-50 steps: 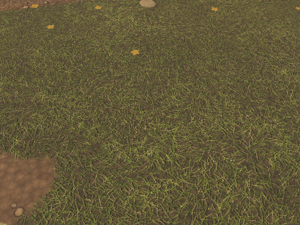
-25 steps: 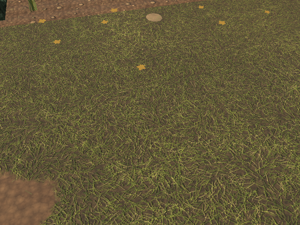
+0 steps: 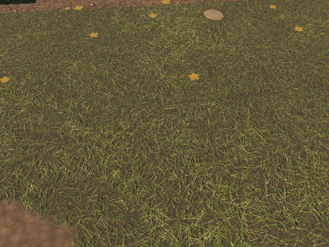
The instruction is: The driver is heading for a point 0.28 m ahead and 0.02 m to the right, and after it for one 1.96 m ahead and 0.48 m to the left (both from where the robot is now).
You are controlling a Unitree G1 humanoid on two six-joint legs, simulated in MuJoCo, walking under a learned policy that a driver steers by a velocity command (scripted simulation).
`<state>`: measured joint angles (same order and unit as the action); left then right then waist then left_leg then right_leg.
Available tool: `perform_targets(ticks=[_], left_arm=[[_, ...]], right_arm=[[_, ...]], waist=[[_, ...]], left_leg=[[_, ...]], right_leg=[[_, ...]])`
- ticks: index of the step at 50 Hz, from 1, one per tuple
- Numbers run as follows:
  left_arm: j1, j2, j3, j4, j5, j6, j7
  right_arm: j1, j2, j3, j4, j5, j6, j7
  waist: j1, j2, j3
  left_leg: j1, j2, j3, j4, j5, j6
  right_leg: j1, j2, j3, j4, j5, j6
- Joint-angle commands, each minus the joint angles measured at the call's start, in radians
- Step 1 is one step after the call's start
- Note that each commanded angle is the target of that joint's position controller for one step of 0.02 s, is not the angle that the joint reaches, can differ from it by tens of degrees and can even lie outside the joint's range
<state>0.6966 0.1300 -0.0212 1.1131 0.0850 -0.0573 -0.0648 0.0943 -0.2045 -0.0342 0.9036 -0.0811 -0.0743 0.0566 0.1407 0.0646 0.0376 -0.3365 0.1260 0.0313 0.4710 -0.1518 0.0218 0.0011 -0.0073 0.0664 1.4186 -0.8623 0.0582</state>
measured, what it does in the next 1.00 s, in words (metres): goes down: right foot, then left foot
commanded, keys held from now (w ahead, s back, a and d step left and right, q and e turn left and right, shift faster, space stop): w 1.00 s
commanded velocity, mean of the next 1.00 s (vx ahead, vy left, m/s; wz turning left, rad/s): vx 0.49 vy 0.00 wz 0.00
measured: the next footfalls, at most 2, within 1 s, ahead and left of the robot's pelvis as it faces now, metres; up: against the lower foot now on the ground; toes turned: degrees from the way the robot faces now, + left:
right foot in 0.42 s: +0.42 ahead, -0.12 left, +0.00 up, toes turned -2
left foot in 0.92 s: +0.58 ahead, +0.09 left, +0.00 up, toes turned +3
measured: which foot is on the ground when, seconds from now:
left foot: down 0.00-0.44, up 0.46-0.90, down 0.92-1.00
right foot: up 0.00-0.40, down 0.42-0.92, up 0.94-1.00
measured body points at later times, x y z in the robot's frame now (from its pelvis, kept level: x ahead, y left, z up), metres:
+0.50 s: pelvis +0.29 -0.03 -0.02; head +0.30 -0.03 +0.43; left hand +0.49 +0.19 -0.11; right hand +0.25 -0.26 -0.17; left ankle +0.11 +0.11 -0.69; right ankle +0.38 -0.11 -0.74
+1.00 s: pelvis +0.55 +0.00 -0.04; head +0.55 +0.00 +0.41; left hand +0.54 +0.23 -0.19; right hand +0.64 -0.25 -0.17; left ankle +0.54 +0.09 -0.75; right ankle +0.43 -0.12 -0.66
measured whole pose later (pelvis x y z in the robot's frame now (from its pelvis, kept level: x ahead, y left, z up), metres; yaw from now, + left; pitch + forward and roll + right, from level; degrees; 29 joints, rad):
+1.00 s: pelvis +0.55 +0.00 -0.04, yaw +0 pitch -1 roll +0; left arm 0.42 0.17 0.03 0.99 0.07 -0.11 -0.09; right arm 0.26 -0.22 -0.06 0.86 -0.09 -0.16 0.03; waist -0.01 0.00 0.01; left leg -0.36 -0.03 0.08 0.82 -0.48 0.08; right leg -0.36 0.06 0.08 1.28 -0.55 -0.09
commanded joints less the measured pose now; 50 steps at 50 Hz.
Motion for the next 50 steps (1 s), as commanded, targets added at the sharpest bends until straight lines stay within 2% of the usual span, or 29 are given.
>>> perform_targets(ticks=[1,2,3,4,6,7,9,10,13,17,19,21,22,23,24,25,26,28,30,33,35,38,43,44,46,47,48,49,50], left_arm=[[-0.132,0.148,0.036,-0.16,-0.042,-0.039,-0.052],[-0.261,0.179,0.046,-0.184,-0.047,-0.057,-0.031],[-0.244,0.161,0.052,-0.199,-0.04,-0.071,-0.005],[-0.267,0.154,0.055,-0.204,-0.046,-0.065,0.007],[-0.275,-0.028,-0.006,-0.239,0.009,-0.038,0.025],[-0.317,-0.041,-0.015,-0.252,0.029,-0.038,0.024],[-0.369,0.038,-0.004,-0.263,0.008,-0.018,-0.004],[-0.428,0.07,-0.003,-0.297,-0.012,-0.007,-0.015],[-0.543,0.111,-0.014,-0.347,-0.019,0.008,-0.017],[-0.717,0.173,0.008,-0.382,-0.017,-0.004,0.008],[-0.764,0.196,0.024,-0.395,-0.028,-0.015,0.011],[-0.648,0.26,0.064,-0.368,-0.053,-0.039,0.019],[-0.452,0.293,0.078,-0.309,-0.055,-0.049,0.02],[-0.173,0.302,0.079,-0.239,-0.055,-0.039,0.025],[-0.052,0.273,0.083,-0.177,-0.024,-0.041,0.037],[-0.169,0.284,0.094,-0.183,-0.025,-0.059,0.046],[-0.298,0.243,0.089,-0.204,-0.039,-0.064,0.056],[-0.378,0.128,0.055,-0.207,-0.045,-0.066,0.061],[-0.388,0.092,0.046,-0.206,-0.036,-0.076,0.057],[-0.329,0.122,0.054,-0.184,-0.018,-0.085,0.038],[-0.278,0.135,0.055,-0.158,-0.002,-0.075,0.009],[-0.274,0.15,0.054,-0.153,0.026,-0.063,-0.008],[-0.164,0.14,0.047,-0.109,0.016,-0.073,0.027],[-0.205,0.164,0.053,-0.128,0.008,-0.074,0.028],[-0.318,0.241,0.081,-0.164,0.002,-0.071,0.007],[-0.335,0.262,0.096,-0.169,-0.003,-0.075,-0.015],[-0.188,0.042,0.05,-0.166,0.01,-0.085,-0.042],[-0.324,0.041,0.051,-0.26,-0.043,-0.095,-0.043],[-0.444,0.104,0.067,-0.308,-0.041,-0.085,-0.021]], right_arm=[[0.647,-0.267,-0.07,0.138,-0.006,0.003,0.023],[0.465,-0.184,-0.047,0.085,0.006,-0.002,0.018],[0.399,-0.186,-0.038,0.064,0.015,0.002,0.026],[0.42,-0.172,-0.033,0.079,-0.009,0.0,0.029],[0.306,0.007,0.03,0.07,-0.012,-0.02,-0.005],[0.228,0.038,0.038,0.022,0.008,-0.054,-0.029],[0.15,-0.034,0.034,0.0,0.019,-0.08,-0.034],[0.18,-0.073,0.026,0.011,0.019,-0.078,-0.026],[0.314,-0.174,-0.01,0.054,0.003,-0.069,0.013],[0.446,-0.126,-0.008,0.102,-0.005,-0.043,0.011],[0.435,-0.159,-0.024,0.098,0.0,-0.03,0.0],[0.395,-0.175,-0.036,0.079,-0.001,-0.033,-0.005],[0.494,-0.086,-0.015,0.084,-0.016,-0.039,-0.003],[0.523,-0.013,0.02,0.062,-0.027,-0.05,0.023],[0.327,-0.08,-0.006,0.031,0.011,-0.041,0.041],[0.203,-0.097,-0.019,-0.001,0.031,-0.04,0.021],[0.211,-0.109,-0.023,0.007,0.02,-0.042,-0.008],[0.236,-0.029,-0.002,0.013,-0.012,-0.038,-0.032],[0.239,0.007,0.003,0.013,-0.009,-0.023,-0.033],[0.136,-0.027,-0.004,-0.02,0.008,-0.018,-0.015],[0.078,0.009,0.007,-0.04,-0.001,-0.009,-0.003],[0.164,-0.039,-0.001,-0.03,-0.014,-0.02,0.03],[0.035,-0.082,-0.023,-0.124,-0.005,-0.036,-0.019],[0.06,-0.081,-0.029,-0.131,-0.002,-0.038,-0.025],[0.401,-0.133,-0.072,-0.022,0.013,-0.054,-0.028],[0.614,-0.153,-0.088,0.039,0.005,-0.063,-0.044],[0.635,-0.196,-0.069,0.04,-0.006,-0.069,-0.046],[0.648,-0.18,-0.062,0.047,-0.037,-0.085,-0.022],[0.468,-0.136,-0.051,0.031,-0.012,-0.1,-0.009]], waist=[[-0.313,0.147,-0.259],[-0.272,-0.001,-0.052],[-0.207,0.019,-0.033],[-0.178,-0.012,0.014],[-0.072,-0.09,0.13],[-0.079,-0.064,0.111],[-0.066,0.002,0.059],[-0.087,-0.003,0.054],[-0.135,-0.057,0.073],[-0.207,-0.025,0.068],[-0.202,-0.013,0.06],[-0.126,-0.011,-0.052],[-0.109,-0.119,-0.27],[-0.008,-0.273,-0.454],[0.07,-0.158,-0.302],[0.022,-0.135,-0.075],[-0.036,-0.138,-0.032],[-0.112,-0.122,-0.025],[-0.146,-0.098,-0.018],[-0.128,-0.08,0.022],[-0.12,-0.117,0.006],[-0.156,-0.122,0.015],[-0.119,-0.133,0.032],[-0.146,-0.123,0.028],[-0.301,-0.053,-0.038],[-0.397,0.064,-0.113],[-0.289,0.239,-0.248],[-0.323,0.12,-0.078],[-0.255,0.018,0.08]], left_leg=[[0.94,0.259,-0.392,0.051,0.487,0.342],[0.601,0.235,-0.339,-0.091,0.187,0.287],[0.388,0.311,-0.432,-0.11,0.315,0.358],[0.255,0.355,-0.438,-0.141,0.363,0.394],[-0.035,0.318,-0.42,-0.272,-0.005,0.329],[-0.047,0.216,-0.304,-0.338,-0.026,0.29],[-0.215,0.085,-0.105,-0.344,0.04,0.242],[-0.241,0.081,-0.089,-0.36,0.093,0.248],[0.027,0.143,-0.126,-0.295,0.271,0.264],[0.321,0.148,-0.114,-0.253,0.239,0.226],[0.379,0.148,-0.098,-0.217,0.331,0.202],[0.283,0.062,-0.002,-0.036,0.6,0.128],[0.063,-0.033,0.059,0.229,0.465,0.052],[-0.254,-0.174,0.049,0.523,-0.153,-0.005],[-0.435,-0.165,-0.081,0.666,-0.406,0.046],[-0.494,-0.099,-0.111,0.703,-0.321,0.076],[-0.417,-0.046,-0.118,0.689,-0.257,0.086],[-0.282,0.007,-0.122,0.639,-0.172,0.098],[-0.23,0.008,-0.115,0.579,-0.144,0.078],[-0.283,0.001,-0.078,0.412,0.013,0.03],[-0.192,-0.026,-0.029,0.353,0.14,0.008],[-0.093,-0.051,-0.04,0.506,0.264,0.002],[-0.254,-0.053,-0.03,0.422,-0.047,0.024],[-0.137,-0.079,0.007,0.394,-0.092,0.034],[0.357,-0.172,0.096,0.334,-0.026,0.06],[0.542,-0.141,0.038,0.224,0.016,0.138],[0.68,0.095,-0.374,0.127,0.452,0.381],[0.56,0.234,-0.688,-0.031,0.418,0.464],[0.385,0.293,-0.716,-0.03,0.176,0.451]], right_leg=[[-0.99,0.088,-0.045,0.66,0.088,-0.037],[-0.985,-0.037,-0.055,0.517,0.268,-0.082],[-0.891,-0.068,-0.007,0.438,0.353,-0.094],[-0.88,-0.089,-0.011,0.442,0.354,-0.1],[-0.855,-0.209,0.127,0.117,0.617,-0.193],[-0.817,-0.217,0.085,-0.2,0.765,-0.21],[-0.516,-0.164,-0.018,-0.505,0.916,-0.191],[-0.451,-0.122,-0.068,-0.539,0.911,-0.164],[-0.57,-0.101,-0.024,-0.732,0.995,-0.132],[-0.632,-0.06,-0.059,-0.863,0.949,-0.152],[-0.554,-0.021,-0.103,-0.9,0.884,-0.171],[-0.207,0.028,-0.148,-0.867,0.909,-0.231],[0.238,-0.073,-0.03,-0.769,1.065,-0.35],[0.609,-0.332,0.42,-0.975,0.845,-0.522],[0.528,-0.337,0.566,-1.153,0.512,-0.415],[0.289,-0.304,0.465,-1.2,0.393,-0.332],[0.126,-0.28,0.378,-1.223,0.477,-0.323],[-0.05,-0.254,0.254,-1.28,0.641,-0.33],[-0.119,-0.227,0.176,-1.325,0.693,-0.312],[-0.167,-0.205,0.079,-1.34,0.804,-0.313],[-0.252,-0.163,0.003,-1.308,0.883,-0.311],[-0.381,-0.166,-0.019,-1.201,0.911,-0.316],[-0.037,-0.247,0.063,-1.021,1.087,-0.298],[-0.095,-0.234,0.034,-0.969,1.175,-0.282],[-0.401,-0.122,-0.059,-0.623,1.279,-0.247],[-0.546,-0.014,-0.097,-0.213,1.014,-0.22],[-0.745,0.137,-0.041,0.158,0.187,-0.164],[-0.994,0.154,0.126,0.201,0.211,-0.176],[-1.121,0.064,0.161,0.184,0.348,-0.164]])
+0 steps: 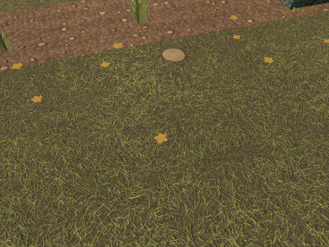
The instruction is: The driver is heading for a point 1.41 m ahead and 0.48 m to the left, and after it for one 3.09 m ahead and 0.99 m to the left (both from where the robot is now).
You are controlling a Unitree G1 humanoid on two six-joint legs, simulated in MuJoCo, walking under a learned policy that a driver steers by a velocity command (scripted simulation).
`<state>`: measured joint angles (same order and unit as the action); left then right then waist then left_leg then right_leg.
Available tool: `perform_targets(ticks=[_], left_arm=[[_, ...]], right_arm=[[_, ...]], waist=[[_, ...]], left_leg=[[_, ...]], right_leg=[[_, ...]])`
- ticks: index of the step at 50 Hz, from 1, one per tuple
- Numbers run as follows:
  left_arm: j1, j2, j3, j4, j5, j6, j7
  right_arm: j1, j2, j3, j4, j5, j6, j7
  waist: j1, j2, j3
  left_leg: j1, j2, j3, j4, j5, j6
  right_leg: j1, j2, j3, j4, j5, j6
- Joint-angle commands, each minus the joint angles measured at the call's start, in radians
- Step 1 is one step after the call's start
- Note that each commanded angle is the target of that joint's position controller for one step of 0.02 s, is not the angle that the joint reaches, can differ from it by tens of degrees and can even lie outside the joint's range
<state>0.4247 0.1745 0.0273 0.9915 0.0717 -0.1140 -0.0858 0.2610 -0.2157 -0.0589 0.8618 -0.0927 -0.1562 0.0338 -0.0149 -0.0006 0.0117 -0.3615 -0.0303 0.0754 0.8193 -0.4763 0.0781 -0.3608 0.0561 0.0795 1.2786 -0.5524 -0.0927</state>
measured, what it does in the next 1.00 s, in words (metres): goes down: right foot 0.17 m lower, then left foot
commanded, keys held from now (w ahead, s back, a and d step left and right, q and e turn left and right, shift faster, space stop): w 0.54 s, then w+q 0.02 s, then q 0.44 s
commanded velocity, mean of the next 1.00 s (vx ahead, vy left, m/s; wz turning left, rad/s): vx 0.38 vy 0.00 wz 0.15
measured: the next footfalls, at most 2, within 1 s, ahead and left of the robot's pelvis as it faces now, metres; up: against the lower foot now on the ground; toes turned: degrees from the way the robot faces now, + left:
right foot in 0.36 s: +0.38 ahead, -0.11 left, -0.17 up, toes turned -3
left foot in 0.78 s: +0.69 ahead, +0.13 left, -0.17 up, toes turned +6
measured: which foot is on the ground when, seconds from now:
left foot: down 0.00-0.38, up 0.40-0.76, down 0.78-1.00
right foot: up 0.00-0.34, down 0.36-0.78, up 0.80-1.00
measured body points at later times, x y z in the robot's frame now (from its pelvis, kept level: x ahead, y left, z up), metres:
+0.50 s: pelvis +0.32 -0.03 -0.13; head +0.33 -0.03 +0.32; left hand +0.39 +0.22 -0.27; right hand +0.25 -0.25 -0.28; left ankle +0.20 +0.11 -0.70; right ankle +0.34 -0.11 -0.87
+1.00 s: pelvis +0.55 +0.04 -0.14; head +0.57 +0.04 +0.31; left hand +0.66 +0.32 -0.24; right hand +0.70 -0.21 -0.26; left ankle +0.65 +0.12 -0.87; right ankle +0.55 -0.12 -0.82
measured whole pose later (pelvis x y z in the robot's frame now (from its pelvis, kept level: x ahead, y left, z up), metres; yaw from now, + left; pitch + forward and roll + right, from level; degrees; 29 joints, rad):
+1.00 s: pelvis +0.55 +0.04 -0.14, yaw +12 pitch +1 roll +0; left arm 0.09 0.24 0.04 0.80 0.07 -0.07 0.01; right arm 0.22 -0.29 -0.07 0.86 -0.02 -0.12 0.02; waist -0.02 0.02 0.03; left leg -0.37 -0.12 -0.05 0.31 0.04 0.10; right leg -0.45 -0.06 0.04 1.00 -0.55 0.04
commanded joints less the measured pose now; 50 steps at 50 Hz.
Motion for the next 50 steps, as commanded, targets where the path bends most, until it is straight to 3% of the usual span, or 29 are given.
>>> perform_targets(ticks=[1,4,6,7,9,11,13,14,16,18,19,20,21,22,23,25,26,28,31,33,38,39,40,41,42,43,44,46,50], left_arm=[[-0.183,0.095,0.026,-0.18,-0.006,-0.01,0.027],[-0.105,-0.007,-0.013,-0.154,0.059,0.032,0.044],[-0.09,-0.008,-0.028,-0.149,0.057,0.02,0.027],[-0.157,0.003,-0.035,-0.157,0.056,0.002,0.014],[-0.319,0.051,-0.035,-0.194,0.035,-0.009,0.01],[-0.366,0.056,-0.038,-0.227,0.017,0.023,0.012],[-0.392,0.113,-0.028,-0.25,0.033,0.052,0.018],[-0.432,0.125,-0.03,-0.264,0.042,0.06,0.02],[-0.449,0.145,-0.03,-0.243,0.037,0.066,0.029],[-0.19,0.161,-0.008,-0.149,0.018,0.052,0.045],[0.067,0.223,0.035,-0.096,0.004,0.036,0.052],[0.237,0.263,0.052,-0.078,0.006,0.034,0.03],[0.321,0.245,0.057,-0.031,0.025,0.054,0.01],[0.25,0.283,0.072,-0.042,0.016,0.065,0.012],[0.036,0.171,0.036,-0.109,0.012,0.04,0.029],[-0.119,0.052,-0.013,-0.157,0.012,0.03,0.026],[-0.054,0.068,-0.009,-0.134,-0.004,0.028,0.024],[-0.012,0.08,0.001,-0.11,-0.031,0.007,0.029],[-0.099,0.166,0.039,-0.119,-0.015,-0.006,0.019],[-0.133,0.157,0.041,-0.122,-0.002,-0.007,0.027],[-0.104,0.204,0.062,-0.096,-0.025,-0.006,0.057],[-0.089,0.198,0.066,-0.107,-0.035,-0.005,0.057],[-0.012,0.136,0.05,-0.127,-0.036,-0.002,0.054],[0.082,0.04,0.007,-0.14,-0.015,-0.002,0.045],[-0.121,0.146,0.033,-0.186,-0.035,0.015,0.028],[-0.235,0.155,0.036,-0.229,-0.045,0.023,0.041],[-0.224,0.213,0.052,-0.213,-0.02,0.029,0.07],[-0.145,0.148,0.036,-0.186,0.026,0.03,0.105],[-0.1,0.129,0.027,-0.155,-0.01,0.069,0.099]], right_arm=[[0.176,-0.04,0.0,0.059,0.031,-0.006,0.015],[0.062,0.05,0.047,0.038,0.008,0.026,-0.005],[0.122,0.023,0.052,0.055,-0.001,0.013,-0.03],[0.209,0.066,0.068,0.087,-0.003,0.001,-0.055],[0.354,0.041,0.074,0.097,0.033,-0.013,-0.079],[0.369,-0.055,0.068,0.103,0.024,0.003,-0.026],[0.349,-0.064,0.075,0.098,0.044,-0.004,0.016],[0.373,-0.066,0.075,0.111,0.065,-0.002,0.01],[0.442,-0.076,0.07,0.17,0.069,0.025,-0.014],[0.431,-0.066,0.075,0.202,0.027,0.055,0.01],[0.451,-0.05,0.08,0.212,-0.024,0.062,0.05],[0.588,0.083,0.11,0.244,-0.01,0.067,0.07],[0.41,-0.021,0.089,0.151,0.02,0.075,0.083],[0.232,-0.045,0.075,0.051,0.035,0.059,0.079],[0.069,-0.067,0.066,0.008,0.032,0.033,0.039],[0.077,-0.086,0.048,0.049,0.012,0.025,0.003],[0.071,-0.037,0.046,0.059,0.003,0.043,-0.006],[0.103,0.028,0.068,0.061,0.009,0.071,0.001],[0.001,0.033,0.079,0.018,0.038,0.079,0.025],[-0.053,-0.026,0.06,0.001,0.059,0.072,0.037],[-0.134,-0.164,-0.01,-0.032,0.047,0.036,0.024],[-0.109,-0.211,-0.027,-0.029,0.059,0.023,0.01],[-0.059,-0.301,-0.047,-0.042,0.065,0.017,-0.006],[0.11,-0.312,-0.047,-0.038,0.057,0.028,-0.015],[0.258,-0.281,-0.046,0.024,0.047,0.029,-0.014],[0.166,-0.291,-0.058,0.01,0.059,0.014,-0.025],[0.052,-0.227,-0.047,-0.007,0.08,0.018,-0.035],[-0.051,-0.159,-0.019,-0.041,0.082,0.023,-0.036],[-0.135,-0.236,-0.047,-0.122,0.074,0.007,-0.007]], waist=[[-0.032,-0.057,0.072],[0.058,-0.01,0.049],[0.055,0.025,0.038],[0.001,-0.035,0.043],[-0.104,-0.008,0.04],[-0.067,0.034,0.067],[-0.042,0.016,0.141],[-0.065,-0.005,0.175],[-0.121,-0.012,0.185],[-0.02,0.011,0.134],[0.072,-0.049,0.018],[0.098,-0.282,-0.343],[0.193,-0.186,-0.375],[0.201,-0.141,-0.229],[0.14,0.064,-0.026],[0.022,0.042,0.076],[0.004,-0.052,0.108],[-0.016,-0.023,0.048],[-0.024,-0.011,0.012],[-0.024,-0.027,0.011],[-0.037,-0.04,0.004],[-0.035,0.0,-0.051],[-0.004,0.13,-0.226],[-0.049,0.269,-0.502],[-0.149,0.12,-0.443],[-0.125,0.088,-0.249],[-0.068,0.024,-0.167],[0.042,0.052,-0.089],[0.078,0.03,-0.095]], left_leg=[[0.277,0.411,-0.669,-0.348,0.36,0.348],[-0.087,0.228,-0.349,-0.358,0.287,0.235],[-0.289,0.136,-0.231,-0.298,0.234,0.204],[-0.182,0.108,-0.226,-0.217,0.156,0.159],[-0.079,0.05,-0.166,-0.09,0.042,0.097],[-0.387,0.072,-0.194,-0.156,-0.071,0.124],[-0.313,0.149,-0.304,-0.154,-0.119,0.168],[-0.158,0.169,-0.354,-0.121,-0.112,0.167],[0.186,0.153,-0.387,0.006,-0.031,0.14],[0.129,0.135,-0.358,0.251,0.231,0.117],[-0.091,0.103,-0.275,0.439,0.402,0.07],[-0.408,-0.049,-0.171,0.869,-0.134,-0.07],[-0.572,-0.071,-0.154,1.094,-0.314,-0.09],[-0.805,-0.058,-0.136,1.107,-0.25,-0.085],[-0.817,0.067,-0.225,0.711,0.122,-0.051],[-0.419,0.175,-0.183,0.29,0.342,-0.023],[-0.354,0.189,-0.155,0.2,0.303,-0.024],[-0.289,0.18,-0.123,0.015,0.328,-0.038],[-0.143,0.129,-0.082,-0.149,0.511,-0.041],[-0.122,0.107,-0.092,-0.158,0.657,-0.032],[-0.005,0.03,-0.034,-0.254,0.614,0.024],[0.132,0.007,-0.039,-0.266,0.78,0.068],[0.401,0.115,-0.194,-0.264,1.107,0.228],[0.773,0.394,-0.602,-0.344,1.177,0.484],[0.761,0.376,-0.676,-0.44,0.978,0.41],[0.59,0.358,-0.608,-0.475,0.795,0.34],[0.397,0.302,-0.534,-0.534,0.668,0.297],[0.126,0.244,-0.483,-0.619,0.62,0.274],[-0.065,0.141,-0.374,-0.692,0.41,0.197]], right_leg=[[-0.712,-0.067,0.123,0.277,0.17,-0.001],[-0.486,-0.145,0.045,-0.031,0.444,0.027],[-0.262,-0.131,-0.061,-0.106,0.682,0.041],[-0.374,-0.178,0.008,-0.258,0.936,0.068],[-0.393,-0.161,-0.063,-0.594,1.178,0.087],[0.015,-0.096,-0.173,-0.606,1.102,0.096],[0.002,-0.128,-0.126,-0.631,0.968,0.098],[-0.084,-0.153,-0.09,-0.76,0.903,0.091],[-0.18,-0.182,-0.054,-1.028,0.88,0.068],[0.161,-0.193,-0.082,-1.131,0.973,0.012],[0.574,-0.166,-0.153,-0.911,1.022,-0.044],[1.157,-0.363,0.053,-0.54,1.442,-0.328],[1.192,-0.429,0.206,-0.598,1.343,-0.341],[1.073,-0.456,0.368,-0.77,0.779,-0.328],[0.746,-0.439,0.294,-0.925,0.515,-0.241],[0.217,-0.39,0.159,-1.099,0.637,-0.285],[0.145,-0.37,0.145,-1.133,0.631,-0.298],[0.148,-0.363,0.12,-1.144,0.66,-0.288],[0.11,-0.313,-0.032,-1.078,1.015,-0.198],[0.116,-0.278,-0.111,-1.025,1.031,-0.131],[0.251,-0.252,-0.189,-0.828,1.093,-0.023],[0.23,-0.208,-0.216,-0.721,1.104,0.024],[0.126,-0.119,-0.25,-0.502,0.83,0.104],[-0.114,-0.001,-0.197,-0.141,0.024,0.183],[-0.257,0.01,-0.059,0.003,-0.195,0.161],[-0.354,-0.051,0.0,0.019,-0.18,0.138],[-0.279,-0.106,0.004,-0.032,-0.141,0.125],[-0.11,-0.153,0.002,-0.166,-0.085,0.118],[0.108,-0.095,-0.082,-0.325,0.089,0.143]])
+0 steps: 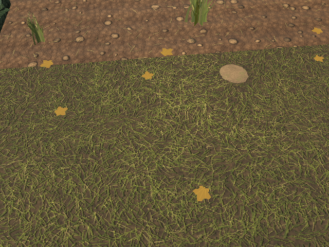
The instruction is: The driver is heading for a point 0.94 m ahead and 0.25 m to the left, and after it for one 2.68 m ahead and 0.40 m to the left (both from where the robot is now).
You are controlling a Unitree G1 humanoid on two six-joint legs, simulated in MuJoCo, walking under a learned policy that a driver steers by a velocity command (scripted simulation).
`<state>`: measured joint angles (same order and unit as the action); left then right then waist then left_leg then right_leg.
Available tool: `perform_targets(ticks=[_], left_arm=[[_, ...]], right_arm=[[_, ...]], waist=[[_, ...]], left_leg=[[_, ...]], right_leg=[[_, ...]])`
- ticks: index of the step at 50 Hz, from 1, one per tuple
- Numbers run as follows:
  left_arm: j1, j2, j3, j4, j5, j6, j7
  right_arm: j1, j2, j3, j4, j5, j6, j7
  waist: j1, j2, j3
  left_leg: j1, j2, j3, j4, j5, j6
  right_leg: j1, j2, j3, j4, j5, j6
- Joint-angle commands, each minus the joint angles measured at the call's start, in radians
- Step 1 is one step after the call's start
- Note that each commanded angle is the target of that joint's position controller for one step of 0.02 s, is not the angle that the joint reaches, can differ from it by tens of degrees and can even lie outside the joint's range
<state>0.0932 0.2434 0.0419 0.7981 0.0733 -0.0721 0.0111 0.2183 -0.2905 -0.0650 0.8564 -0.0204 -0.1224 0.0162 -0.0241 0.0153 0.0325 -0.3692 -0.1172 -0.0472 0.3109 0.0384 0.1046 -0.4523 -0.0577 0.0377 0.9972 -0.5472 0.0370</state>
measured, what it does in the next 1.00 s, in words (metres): walks ahead, turning left: right foot, then left foot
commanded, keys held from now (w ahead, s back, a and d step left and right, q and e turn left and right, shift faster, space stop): q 0.20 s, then w+q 0.50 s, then w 0.30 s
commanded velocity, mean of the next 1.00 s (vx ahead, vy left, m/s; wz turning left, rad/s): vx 0.31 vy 0.00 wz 0.50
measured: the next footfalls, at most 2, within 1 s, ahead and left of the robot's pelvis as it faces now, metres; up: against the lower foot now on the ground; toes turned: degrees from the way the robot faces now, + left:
right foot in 0.24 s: +0.09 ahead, -0.15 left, +0.00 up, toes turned +10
left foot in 0.78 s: +0.22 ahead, +0.18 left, +0.00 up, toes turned +29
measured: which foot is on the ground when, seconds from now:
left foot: down 0.00-0.28, up 0.30-0.76, down 0.78-1.00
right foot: up 0.00-0.22, down 0.24-0.80, up 0.82-1.00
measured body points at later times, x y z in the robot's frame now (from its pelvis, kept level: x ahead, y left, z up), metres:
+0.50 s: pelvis +0.08 -0.05 +0.02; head +0.09 -0.05 +0.47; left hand +0.04 +0.21 -0.10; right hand +0.30 -0.25 -0.09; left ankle +0.13 +0.14 -0.65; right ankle +0.05 -0.15 -0.74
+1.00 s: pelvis +0.26 +0.12 -0.02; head +0.27 +0.12 +0.43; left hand +0.27 +0.40 -0.13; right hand +0.36 -0.11 -0.15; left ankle +0.18 +0.16 -0.74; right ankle +0.38 +0.01 -0.68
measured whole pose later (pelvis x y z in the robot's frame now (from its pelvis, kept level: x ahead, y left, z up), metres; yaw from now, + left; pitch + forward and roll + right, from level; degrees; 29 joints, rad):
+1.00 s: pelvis +0.26 +0.12 -0.02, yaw +29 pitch +1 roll +2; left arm 0.18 0.27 -0.01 0.83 0.11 -0.10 -0.04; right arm 0.47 -0.21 -0.03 0.91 -0.07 -0.12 0.03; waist -0.04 -0.04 -0.01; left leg -0.24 -0.11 0.04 0.62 -0.40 0.09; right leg -0.63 -0.08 0.06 1.10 -0.19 -0.07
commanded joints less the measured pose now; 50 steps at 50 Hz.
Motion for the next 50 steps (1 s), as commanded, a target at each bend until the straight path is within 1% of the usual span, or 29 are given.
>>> perform_targets(ticks=[1,7,12,13,14,15,16,17,18,19,22,27,30,34,35,36,37,38,39,40,41,42,43,44,45,46,48,49,50], left_arm=[[0.213,0.08,0.018,0.035,-0.014,0.036,0.0],[0.098,0.12,0.023,0.0,-0.024,0.023,0.024],[0.199,0.133,0.023,0.007,-0.044,-0.002,0.011],[0.26,0.152,0.025,0.008,-0.038,-0.019,0.018],[0.368,0.19,0.032,0.027,-0.023,-0.045,0.036],[0.31,0.22,0.027,0.034,0.012,-0.068,0.03],[0.207,0.19,0.019,-0.007,0.006,-0.066,0.025],[0.11,0.147,0.006,-0.054,-0.026,-0.069,0.023],[0.072,0.099,-0.016,-0.078,-0.055,-0.077,0.027],[0.083,0.09,-0.027,-0.087,-0.064,-0.081,0.034],[0.209,0.161,-0.016,-0.068,-0.028,-0.08,0.05],[0.419,0.133,-0.034,0.049,-0.003,-0.073,-0.003],[0.413,0.146,-0.034,0.075,0.009,-0.063,-0.025],[0.405,0.165,-0.026,0.115,0.007,-0.057,-0.016],[0.381,0.165,-0.026,0.109,0.041,-0.057,-0.008],[0.32,0.173,-0.019,0.095,0.044,-0.06,-0.002],[0.314,0.201,-0.007,0.096,-0.001,-0.059,-0.003],[0.33,0.224,-0.005,0.113,-0.005,-0.05,-0.007],[0.303,0.24,-0.001,0.112,0.041,-0.041,-0.022],[0.34,0.21,-0.005,0.124,0.028,-0.046,-0.04],[0.48,0.018,-0.057,0.116,0.074,-0.053,-0.066],[0.304,0.048,-0.06,0.037,0.004,-0.079,-0.1],[0.044,0.08,-0.042,-0.029,-0.044,-0.089,-0.092],[0.015,0.126,-0.028,-0.03,-0.04,-0.085,-0.062],[0.086,0.151,-0.02,-0.013,-0.012,-0.076,-0.047],[0.128,0.107,-0.032,-0.001,0.013,-0.059,-0.037],[0.159,0.032,-0.056,0.004,0.039,-0.017,-0.047],[0.188,-0.01,-0.073,0.006,0.069,-0.014,-0.059],[0.151,0.004,-0.071,-0.005,0.074,-0.021,-0.066]], right_arm=[[-0.08,-0.172,-0.046,-0.124,0.007,-0.031,0.016],[0.032,-0.13,-0.04,-0.151,0.015,-0.022,0.013],[0.01,-0.119,-0.031,-0.174,0.003,0.023,0.019],[0.013,-0.086,-0.018,-0.186,-0.004,0.031,0.023],[-0.046,-0.034,0.003,-0.227,-0.028,0.033,0.027],[-0.065,0.015,0.022,-0.22,-0.08,0.034,0.026],[-0.044,-0.022,0.015,-0.186,-0.076,0.042,0.013],[0.006,-0.065,-0.005,-0.159,-0.059,0.045,0.001],[0.021,-0.087,-0.021,-0.139,-0.062,0.045,-0.001],[0.013,-0.089,-0.025,-0.141,-0.074,0.042,0.007],[-0.067,-0.041,-0.01,-0.154,-0.047,0.028,0.057],[-0.18,0.014,0.013,-0.175,-0.038,0.019,0.085],[-0.189,0.003,0.014,-0.196,-0.044,0.024,0.093],[-0.185,-0.006,0.011,-0.201,-0.042,0.028,0.077],[-0.135,-0.005,0.012,-0.192,-0.04,0.025,0.072],[-0.072,-0.027,0.001,-0.178,-0.037,0.021,0.069],[-0.114,-0.039,-0.006,-0.192,-0.04,0.02,0.069],[-0.102,-0.042,-0.009,-0.193,-0.034,0.016,0.071],[0.077,-0.047,-0.017,-0.133,-0.022,-0.003,0.065],[0.179,-0.136,-0.062,-0.1,-0.025,-0.019,0.04],[0.353,-0.196,-0.069,-0.051,-0.051,-0.016,0.011],[0.522,-0.149,-0.048,-0.025,-0.072,-0.024,0.016],[0.468,-0.126,-0.054,0.001,-0.064,-0.04,0.013],[0.365,-0.069,-0.032,0.002,-0.035,-0.039,0.026],[0.304,-0.011,-0.006,-0.003,-0.029,-0.033,0.039],[0.225,0.014,0.016,-0.012,-0.036,-0.027,0.049],[0.135,0.037,0.032,-0.043,-0.041,-0.01,0.026],[0.101,0.065,0.051,-0.065,-0.059,-0.02,0.004],[0.076,0.092,0.067,-0.063,-0.078,-0.033,-0.014]], waist=[[0.073,0.028,-0.111],[-0.002,0.056,-0.107],[0.056,0.043,-0.113],[0.088,-0.004,-0.117],[0.143,-0.128,-0.087],[0.105,-0.116,0.026],[0.068,-0.048,0.006],[0.037,-0.096,-0.029],[0.02,-0.138,-0.022],[0.016,-0.152,-0.014],[0.081,-0.104,0.053],[0.139,-0.122,0.065],[0.115,-0.128,0.058],[0.101,-0.118,0.076],[0.071,-0.146,0.056],[0.039,-0.124,0.043],[0.05,-0.107,0.049],[0.025,-0.119,0.046],[-0.056,-0.118,-0.003],[-0.087,-0.026,-0.084],[-0.045,0.239,-0.32],[-0.181,0.128,-0.327],[-0.216,0.025,-0.018],[-0.15,0.019,0.038],[-0.07,0.016,0.002],[0.013,0.012,0.051],[0.035,-0.001,0.035],[0.049,0.02,0.026],[0.045,0.0,0.03]], left_leg=[[-0.052,0.227,-0.268,-0.184,-0.159,0.167],[0.135,0.296,-0.467,-0.152,-0.385,0.189],[0.043,0.23,-0.508,-0.095,-0.523,0.145],[-0.098,0.182,-0.49,-0.042,-0.596,0.092],[-0.378,0.065,-0.357,0.14,-0.604,-0.006],[-0.581,0.028,-0.257,0.318,-0.484,-0.084],[-0.556,0.089,-0.233,0.416,-0.394,-0.099],[-0.5,0.079,-0.168,0.497,-0.329,-0.119],[-0.453,0.077,-0.116,0.579,-0.264,-0.124],[-0.402,0.081,-0.071,0.643,-0.231,-0.127],[-0.416,0.116,-0.006,0.71,-0.113,-0.142],[-0.439,0.166,0.057,0.52,-0.016,-0.117],[-0.365,0.171,0.083,0.5,-0.087,-0.088],[-0.37,0.173,0.066,0.451,-0.222,-0.06],[-0.344,0.189,0.022,0.543,-0.179,-0.044],[-0.291,0.181,0.018,0.529,-0.214,-0.026],[-0.198,0.121,0.133,0.424,-0.363,-0.027],[-0.025,0.077,0.198,0.376,-0.326,-0.015],[0.236,0.055,0.166,0.408,-0.116,0.006],[0.456,0.007,0.178,0.313,-0.191,0.052],[0.936,0.246,-0.251,0.33,0.161,0.325],[0.995,0.412,-0.597,0.099,0.024,0.389],[0.728,0.416,-0.541,0.033,-0.159,0.293],[0.517,0.402,-0.491,0.052,-0.26,0.264],[0.376,0.387,-0.431,0.067,-0.256,0.267],[0.171,0.386,-0.382,0.063,-0.238,0.249],[-0.012,0.295,-0.255,0.024,-0.379,0.198],[-0.08,0.25,-0.192,0.057,-0.347,0.169],[-0.107,0.233,-0.173,0.091,-0.297,0.147]], right_leg=[[0.195,0.026,-0.042,-0.069,0.11,0.022],[0.11,0.026,0.004,-0.306,0.137,0.006],[0.379,0.045,-0.015,-0.668,0.286,-0.094],[0.506,-0.045,0.094,-0.717,0.233,-0.189],[0.667,-0.268,0.396,-0.803,0.096,-0.402],[0.684,-0.418,0.563,-0.907,0.078,-0.475],[0.646,-0.373,0.457,-0.928,0.048,-0.385],[0.61,-0.297,0.346,-0.924,0.063,-0.307],[0.562,-0.237,0.253,-0.924,0.105,-0.25],[0.49,-0.206,0.185,-0.924,0.158,-0.221],[0.429,-0.199,0.06,-0.94,0.243,-0.23],[0.565,-0.21,-0.072,-0.875,0.654,-0.264],[0.549,-0.234,-0.124,-0.834,0.799,-0.267],[0.656,-0.295,-0.128,-0.806,0.772,-0.264],[0.665,-0.32,-0.127,-0.769,0.847,-0.251],[0.642,-0.31,-0.154,-0.733,0.89,-0.233],[0.588,-0.275,-0.198,-0.714,0.926,-0.235],[0.498,-0.256,-0.232,-0.635,1.031,-0.226],[0.351,-0.231,-0.263,-0.449,1.116,-0.194],[0.19,-0.144,-0.29,-0.223,0.938,-0.165],[-0.17,0.008,-0.239,0.19,0.033,-0.037],[-0.409,0.116,-0.037,0.375,-0.138,-0.053],[-0.553,0.049,0.067,0.348,-0.035,-0.088],[-0.471,-0.01,0.064,0.365,0.035,-0.085],[-0.371,-0.038,0.075,0.325,0.079,-0.097],[-0.288,-0.065,0.08,0.267,0.125,-0.101],[-0.215,-0.059,0.058,0.145,0.276,-0.109],[-0.178,-0.051,0.061,0.078,0.493,-0.134],[-0.189,-0.072,0.09,-0.059,0.68,-0.131]])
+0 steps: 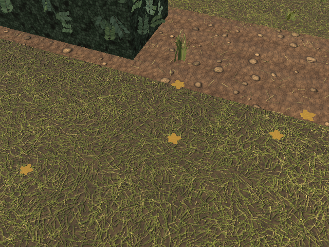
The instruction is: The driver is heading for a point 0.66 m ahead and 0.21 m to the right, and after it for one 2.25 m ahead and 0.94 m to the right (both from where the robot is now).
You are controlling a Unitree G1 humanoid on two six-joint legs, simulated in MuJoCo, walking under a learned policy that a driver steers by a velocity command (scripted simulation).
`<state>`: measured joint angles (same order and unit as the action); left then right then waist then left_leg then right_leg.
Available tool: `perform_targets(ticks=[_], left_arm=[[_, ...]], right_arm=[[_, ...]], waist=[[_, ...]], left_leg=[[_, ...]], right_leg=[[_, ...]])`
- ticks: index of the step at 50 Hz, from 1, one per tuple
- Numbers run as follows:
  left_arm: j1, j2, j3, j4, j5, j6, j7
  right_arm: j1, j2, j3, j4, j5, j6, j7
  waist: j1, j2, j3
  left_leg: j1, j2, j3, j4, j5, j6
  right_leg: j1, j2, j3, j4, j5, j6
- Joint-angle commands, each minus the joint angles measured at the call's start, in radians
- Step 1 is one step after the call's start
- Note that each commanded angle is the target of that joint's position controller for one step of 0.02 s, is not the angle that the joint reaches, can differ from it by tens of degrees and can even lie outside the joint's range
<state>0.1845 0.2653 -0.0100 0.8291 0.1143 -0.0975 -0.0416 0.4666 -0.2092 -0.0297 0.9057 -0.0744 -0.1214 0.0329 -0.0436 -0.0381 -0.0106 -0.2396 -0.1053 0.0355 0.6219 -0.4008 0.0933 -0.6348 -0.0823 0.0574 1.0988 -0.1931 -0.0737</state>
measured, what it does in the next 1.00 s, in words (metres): goes down, turning right: right foot 0.17 m lower, then left foot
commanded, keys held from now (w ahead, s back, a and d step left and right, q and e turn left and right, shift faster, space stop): w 0.32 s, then w+e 0.36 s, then e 0.32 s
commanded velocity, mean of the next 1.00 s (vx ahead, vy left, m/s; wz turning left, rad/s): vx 0.42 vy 0.00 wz -0.23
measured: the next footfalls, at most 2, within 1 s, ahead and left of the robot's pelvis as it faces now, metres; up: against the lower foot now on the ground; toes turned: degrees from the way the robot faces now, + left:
right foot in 0.30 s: +0.39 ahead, -0.12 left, -0.17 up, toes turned +1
left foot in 0.70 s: +0.61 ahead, +0.10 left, -0.17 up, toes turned -11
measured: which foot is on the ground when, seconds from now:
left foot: down 0.00-0.30, up 0.32-0.68, down 0.70-1.00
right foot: up 0.00-0.28, down 0.30-0.70, up 0.72-1.00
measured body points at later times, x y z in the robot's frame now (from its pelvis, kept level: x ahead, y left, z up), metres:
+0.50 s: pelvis +0.32 -0.03 -0.16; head +0.35 -0.03 +0.29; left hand +0.35 +0.21 -0.30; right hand +0.43 -0.29 -0.27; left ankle +0.38 +0.12 -0.77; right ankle +0.34 -0.12 -0.89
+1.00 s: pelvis +0.54 +0.01 -0.15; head +0.59 +0.01 +0.30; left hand +0.77 +0.23 -0.26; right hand +0.55 -0.28 -0.26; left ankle +0.57 +0.11 -0.89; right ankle +0.59 -0.16 -0.83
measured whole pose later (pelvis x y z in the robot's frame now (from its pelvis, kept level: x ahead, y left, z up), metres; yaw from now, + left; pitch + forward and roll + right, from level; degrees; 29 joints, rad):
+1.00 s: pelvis +0.54 +0.01 -0.15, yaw -18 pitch +4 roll +0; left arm 0.15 0.29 0.10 0.71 -0.01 0.03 0.02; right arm 0.19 -0.24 -0.08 0.84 0.00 -0.05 -0.03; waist -0.02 -0.04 0.02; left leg -0.24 0.03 0.13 0.36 -0.19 0.03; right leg -0.69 -0.04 0.03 0.92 -0.19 0.03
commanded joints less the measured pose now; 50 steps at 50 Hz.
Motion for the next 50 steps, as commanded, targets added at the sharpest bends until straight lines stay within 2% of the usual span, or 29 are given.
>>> perform_targets(ticks=[1,3,6,7,8,11,13,14,15,16,17,18,19,20,21,23,25,27,29,32,34,35,36,37,38,39,41,44,50], left_arm=[[0.052,-0.011,-0.017,-0.046,0.01,0.002,-0.017],[-0.013,-0.002,-0.015,-0.095,-0.017,0.022,-0.024],[-0.12,0.062,-0.006,-0.14,0.004,0.045,-0.012],[-0.252,0.069,0.027,-0.181,-0.164,0.021,-0.006],[-0.297,0.046,0.015,-0.197,-0.178,0.008,-0.015],[-0.35,-0.007,0.018,-0.204,-0.155,-0.011,-0.058],[-0.22,0.004,0.037,-0.155,-0.143,-0.012,-0.053],[-0.043,0.045,0.057,-0.089,-0.131,-0.014,-0.038],[0.222,0.081,0.08,0.01,-0.134,0.004,-0.026],[0.413,0.116,0.078,0.068,-0.115,0.007,-0.019],[0.445,0.133,0.092,0.093,-0.131,0.011,-0.009],[0.398,0.188,0.112,0.095,-0.153,0.029,0.007],[0.276,0.143,0.101,0.051,-0.13,0.037,0.03],[0.135,0.119,0.09,0.014,-0.113,0.04,0.038],[0.076,0.105,0.079,0.006,-0.099,0.016,0.041],[-0.036,0.063,0.061,-0.006,-0.11,0.005,0.038],[-0.015,0.104,0.078,-0.023,-0.113,0.001,0.051],[0.071,0.142,0.095,0.003,-0.137,0.004,0.063],[0.102,0.131,0.104,0.009,-0.156,0.015,0.068],[0.182,0.114,0.113,0.022,-0.161,0.039,0.072],[0.197,0.093,0.11,0.015,-0.148,0.05,0.072],[0.173,0.048,0.097,-0.005,-0.138,0.047,0.067],[0.275,-0.018,0.076,-0.028,-0.14,0.034,0.064],[0.266,0.046,0.079,-0.057,-0.14,0.025,0.065],[0.212,0.116,0.103,-0.055,-0.138,0.034,0.069],[0.155,0.124,0.111,-0.069,-0.134,0.052,0.073],[0.147,0.104,0.121,-0.08,-0.133,0.087,0.077],[0.127,0.057,0.119,-0.111,-0.133,0.117,0.072],[-0.02,0.036,0.109,-0.192,-0.128,0.118,0.05]], right_arm=[[-0.135,-0.029,0.023,-0.108,-0.015,-0.04,-0.041],[-0.067,-0.071,0.029,-0.059,-0.04,-0.036,-0.016],[0.087,-0.072,0.036,-0.008,-0.007,-0.04,0.005],[0.031,-0.145,-0.005,-0.006,0.169,0.002,-0.061],[0.084,-0.154,-0.004,0.014,0.159,0.031,-0.089],[0.152,-0.074,-0.006,0.052,0.105,0.087,-0.12],[0.102,-0.075,-0.019,0.065,0.087,0.087,-0.104],[0.089,-0.084,-0.019,0.06,0.092,0.085,-0.084],[0.086,-0.062,-0.023,0.077,0.09,0.063,-0.064],[0.163,0.031,0.0,0.093,0.098,0.027,-0.038],[0.144,-0.067,-0.001,0.023,0.127,-0.001,-0.04],[0.042,-0.101,-0.004,-0.048,0.154,-0.019,-0.04],[-0.076,-0.102,0.001,-0.086,0.145,-0.019,-0.051],[-0.139,-0.092,-0.005,-0.103,0.122,-0.002,-0.072],[-0.156,-0.089,-0.013,-0.115,0.111,0.011,-0.081],[-0.197,-0.048,-0.013,-0.14,0.078,0.03,-0.085],[-0.248,-0.041,-0.016,-0.159,0.037,0.014,-0.084],[-0.321,-0.029,-0.013,-0.177,0.068,0.009,-0.07],[-0.383,-0.06,-0.018,-0.196,0.091,0.023,-0.062],[-0.454,-0.108,-0.037,-0.216,0.087,0.018,-0.05],[-0.378,-0.137,-0.056,-0.2,0.089,0.007,-0.045],[-0.253,-0.183,-0.073,-0.179,0.07,0.001,-0.05],[-0.144,-0.267,-0.093,-0.166,0.053,0.007,-0.056],[-0.093,-0.256,-0.097,-0.151,0.068,0.013,-0.048],[-0.146,-0.192,-0.08,-0.177,0.063,0.014,-0.05],[-0.214,-0.16,-0.067,-0.188,0.058,0.022,-0.05],[-0.325,-0.11,-0.055,-0.183,0.059,0.035,-0.044],[-0.356,-0.141,-0.068,-0.169,0.054,0.037,-0.047],[-0.368,-0.187,-0.083,-0.139,0.077,0.063,-0.082]], waist=[[0.032,0.024,0.004],[0.033,0.078,0.046],[-0.021,0.035,0.135],[-0.029,0.026,0.168],[-0.063,0.005,0.136],[-0.124,0.034,0.098],[-0.056,0.066,0.048],[0.028,0.024,-0.008],[0.124,-0.022,-0.073],[0.161,-0.156,-0.257],[0.192,-0.223,-0.403],[0.19,-0.248,-0.413],[0.164,-0.032,-0.324],[0.098,0.092,-0.193],[0.035,0.102,-0.106],[-0.045,0.059,0.089],[-0.012,-0.013,0.026],[0.024,-0.059,-0.047],[0.041,-0.055,-0.03],[0.071,-0.027,-0.019],[0.027,-0.029,-0.05],[-0.034,0.027,-0.135],[-0.025,0.271,-0.277],[-0.04,0.357,-0.346],[-0.044,0.226,-0.267],[-0.02,0.157,-0.2],[0.054,0.153,-0.112],[0.079,0.169,-0.08],[0.051,0.151,-0.094]], left_leg=[[-0.3,0.136,-0.14,-0.138,0.108,0.134],[-0.524,0.111,-0.126,-0.115,0.014,0.122],[-0.285,0.19,-0.293,0.007,-0.075,0.166],[-0.194,0.211,-0.342,0.088,0.18,0.143],[-0.043,0.229,-0.355,0.169,0.262,0.134],[0.173,0.212,-0.371,0.3,0.294,0.121],[0.115,0.184,-0.35,0.392,0.414,0.107],[0.039,0.157,-0.263,0.575,0.614,0.09],[-0.244,0.103,-0.239,0.922,0.29,0.042],[-0.628,-0.059,-0.189,1.4,-0.498,-0.025],[-0.823,0.002,-0.238,1.486,-0.453,-0.048],[-0.983,0.058,-0.189,1.473,-0.356,-0.068],[-0.976,0.135,-0.123,1.309,-0.16,-0.071],[-0.901,0.149,-0.072,1.281,-0.063,-0.089],[-0.847,0.188,-0.129,1.109,0.063,-0.08],[-0.621,0.241,-0.141,0.703,0.134,-0.116],[-0.284,0.185,-0.071,0.301,0.377,-0.142],[-0.157,0.135,-0.079,0.108,0.513,-0.167],[-0.205,0.14,-0.113,-0.007,0.48,-0.161],[-0.183,0.128,-0.119,-0.123,0.413,-0.126],[-0.036,0.135,-0.108,-0.173,0.312,-0.081],[0.181,0.237,-0.179,-0.145,0.39,-0.036],[0.529,0.481,-0.457,-0.137,0.574,0.099],[0.578,0.576,-0.697,-0.193,0.525,0.171],[0.495,0.537,-0.608,-0.195,0.582,0.149],[0.382,0.494,-0.461,-0.195,0.719,0.12],[0.185,0.413,-0.285,-0.234,0.812,0.092],[0.064,0.38,-0.154,-0.32,0.802,0.102],[0.088,0.39,0.002,-0.349,0.73,0.092]], right_leg=[[0.123,-0.017,0.007,-0.332,0.575,-0.007],[0.337,0.013,-0.06,-0.341,0.765,0.011],[0.135,-0.012,-0.017,-0.45,0.619,0.048],[-0.015,0.026,0.012,-0.514,0.575,0.027],[-0.099,0.03,0.017,-0.555,0.557,0.036],[-0.164,0.005,0.035,-0.729,0.577,0.04],[0.08,-0.009,0.029,-0.787,0.581,-0.006],[0.296,0.047,-0.08,-0.8,0.566,-0.02],[0.695,-0.049,0.0,-0.754,0.736,-0.085],[1.163,-0.203,0.099,-0.402,1.075,-0.171],[1.329,-0.283,0.307,-0.367,0.92,-0.273],[1.326,-0.334,0.485,-0.535,0.383,-0.355],[1.119,-0.318,0.555,-0.714,-0.014,-0.324],[0.842,-0.315,0.594,-0.815,-0.127,-0.308],[0.64,-0.32,0.628,-0.838,-0.094,-0.296],[0.188,-0.153,0.339,-0.882,0.099,-0.218],[0.02,0.004,0.129,-0.896,0.271,-0.171],[0.104,-0.021,0.139,-0.901,0.264,-0.18],[0.239,-0.064,0.201,-0.877,0.163,-0.174],[0.356,-0.081,0.29,-0.794,0.011,-0.131],[0.352,-0.029,0.295,-0.683,-0.027,-0.09],[0.246,0.048,0.219,-0.465,-0.026,-0.046],[-0.036,0.173,0.077,-0.13,-0.312,0.023],[-0.189,0.149,0.089,0.073,-0.425,0.046],[-0.228,0.117,0.122,0.174,-0.362,0.062],[-0.218,0.088,0.094,0.182,-0.297,0.077],[-0.138,0.031,0.059,0.106,-0.228,0.095],[-0.055,0.037,0.007,0.029,-0.127,0.11],[0.03,0.022,-0.029,-0.254,0.095,0.1]])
